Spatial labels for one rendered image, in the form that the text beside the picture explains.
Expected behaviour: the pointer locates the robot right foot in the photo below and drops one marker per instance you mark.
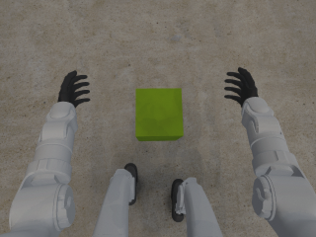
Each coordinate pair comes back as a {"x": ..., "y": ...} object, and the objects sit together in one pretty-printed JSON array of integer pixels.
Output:
[{"x": 178, "y": 217}]

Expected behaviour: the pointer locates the right robot upper arm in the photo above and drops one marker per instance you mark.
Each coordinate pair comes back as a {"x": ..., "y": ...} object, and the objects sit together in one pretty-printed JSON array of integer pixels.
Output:
[{"x": 287, "y": 203}]

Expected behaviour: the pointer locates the left robot hand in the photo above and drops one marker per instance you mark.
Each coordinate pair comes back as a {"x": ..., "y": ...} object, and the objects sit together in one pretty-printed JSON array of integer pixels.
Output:
[{"x": 67, "y": 89}]

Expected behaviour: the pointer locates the carton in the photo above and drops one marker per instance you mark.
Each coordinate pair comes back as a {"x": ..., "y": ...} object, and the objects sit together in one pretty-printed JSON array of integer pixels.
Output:
[{"x": 158, "y": 114}]

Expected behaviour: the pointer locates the right robot hand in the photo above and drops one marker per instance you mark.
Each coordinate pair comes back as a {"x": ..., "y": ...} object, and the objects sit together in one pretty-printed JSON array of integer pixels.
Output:
[{"x": 246, "y": 84}]

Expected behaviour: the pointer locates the left robot upper arm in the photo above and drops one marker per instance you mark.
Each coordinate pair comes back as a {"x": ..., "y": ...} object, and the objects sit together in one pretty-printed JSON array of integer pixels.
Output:
[{"x": 42, "y": 211}]

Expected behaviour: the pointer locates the left robot forearm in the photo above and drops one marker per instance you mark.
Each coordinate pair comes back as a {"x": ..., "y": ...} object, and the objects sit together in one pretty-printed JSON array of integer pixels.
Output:
[{"x": 52, "y": 159}]

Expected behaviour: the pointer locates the right robot forearm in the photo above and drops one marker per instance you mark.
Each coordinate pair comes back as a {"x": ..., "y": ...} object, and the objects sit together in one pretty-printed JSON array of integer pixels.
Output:
[{"x": 270, "y": 152}]

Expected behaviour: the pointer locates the robot right thigh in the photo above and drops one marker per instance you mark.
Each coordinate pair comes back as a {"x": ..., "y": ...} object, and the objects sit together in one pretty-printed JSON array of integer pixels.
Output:
[{"x": 201, "y": 220}]

